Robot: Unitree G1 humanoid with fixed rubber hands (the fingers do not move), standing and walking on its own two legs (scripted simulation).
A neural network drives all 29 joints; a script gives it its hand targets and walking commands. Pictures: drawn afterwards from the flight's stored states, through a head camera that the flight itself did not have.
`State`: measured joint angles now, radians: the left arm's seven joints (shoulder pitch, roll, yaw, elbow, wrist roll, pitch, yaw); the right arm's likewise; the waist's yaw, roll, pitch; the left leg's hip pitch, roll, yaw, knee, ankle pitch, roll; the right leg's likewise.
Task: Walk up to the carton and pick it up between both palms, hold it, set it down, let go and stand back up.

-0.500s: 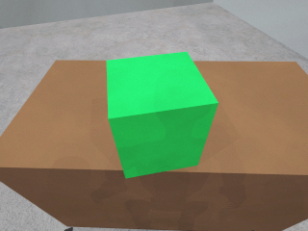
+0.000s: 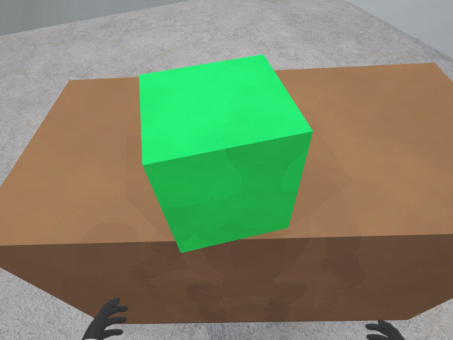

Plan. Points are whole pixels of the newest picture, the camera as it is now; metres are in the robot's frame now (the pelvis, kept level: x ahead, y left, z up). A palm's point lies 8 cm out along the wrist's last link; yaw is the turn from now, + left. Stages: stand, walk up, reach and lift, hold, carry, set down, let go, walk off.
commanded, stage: reach and lift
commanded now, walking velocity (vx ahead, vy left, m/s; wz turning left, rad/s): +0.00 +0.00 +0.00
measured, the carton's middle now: (220, 158) +0.41 +0.03 +0.11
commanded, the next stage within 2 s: none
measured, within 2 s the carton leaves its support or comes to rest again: neither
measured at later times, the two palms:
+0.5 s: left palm (95, 327) +0.17 +0.23 -0.02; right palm (405, 328) +0.18 -0.25 -0.03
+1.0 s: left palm (97, 321) +0.17 +0.21 +0.04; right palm (416, 301) +0.20 -0.25 +0.04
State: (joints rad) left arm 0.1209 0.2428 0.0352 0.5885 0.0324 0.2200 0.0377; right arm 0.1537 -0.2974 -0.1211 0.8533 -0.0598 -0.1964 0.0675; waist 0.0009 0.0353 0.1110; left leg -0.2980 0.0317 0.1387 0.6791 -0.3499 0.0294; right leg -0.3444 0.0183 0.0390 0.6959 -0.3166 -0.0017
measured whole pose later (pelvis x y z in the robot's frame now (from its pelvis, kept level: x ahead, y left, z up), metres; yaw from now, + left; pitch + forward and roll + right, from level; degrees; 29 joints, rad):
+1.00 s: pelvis +0.03 -0.02 +0.03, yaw +3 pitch -3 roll +0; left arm 0.48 0.15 -0.03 -0.10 -0.04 0.11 0.16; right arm 0.46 -0.32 -0.04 0.13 0.26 -0.07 0.15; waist 0.05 -0.03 0.00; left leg -0.05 0.02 0.07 0.26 -0.16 0.00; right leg -0.07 0.03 -0.01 0.26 -0.14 -0.03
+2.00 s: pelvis +0.02 -0.03 +0.03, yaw +2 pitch -2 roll +0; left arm 0.03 0.16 0.19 -0.46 -0.14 0.73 0.14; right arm -0.06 -0.44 0.00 -0.07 0.46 0.36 -0.01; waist 0.05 -0.02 0.01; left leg -0.08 0.04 0.07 0.26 -0.15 -0.03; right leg -0.11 0.06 0.01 0.27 -0.13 -0.06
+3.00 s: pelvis +0.02 -0.03 +0.03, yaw +3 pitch +3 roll +0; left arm -0.69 0.27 0.24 0.08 -0.16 0.91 0.15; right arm -0.86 -0.55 0.12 0.59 0.56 0.48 0.01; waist 0.09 0.00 -0.10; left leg -0.21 0.04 0.03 0.33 -0.17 -0.03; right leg -0.22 0.06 0.00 0.30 -0.14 -0.05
